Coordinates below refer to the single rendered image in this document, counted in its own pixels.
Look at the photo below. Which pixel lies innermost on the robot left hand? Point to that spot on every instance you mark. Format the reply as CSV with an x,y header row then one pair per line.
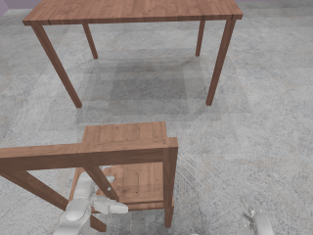
x,y
86,188

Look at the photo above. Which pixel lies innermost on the table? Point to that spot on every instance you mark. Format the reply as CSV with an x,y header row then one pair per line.
x,y
61,12

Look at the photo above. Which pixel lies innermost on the robot right hand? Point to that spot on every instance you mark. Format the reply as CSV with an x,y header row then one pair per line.
x,y
258,225

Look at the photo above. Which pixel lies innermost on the chair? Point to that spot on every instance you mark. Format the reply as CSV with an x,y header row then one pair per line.
x,y
143,163

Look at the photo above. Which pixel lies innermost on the left robot forearm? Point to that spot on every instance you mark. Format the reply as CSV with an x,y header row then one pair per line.
x,y
75,220

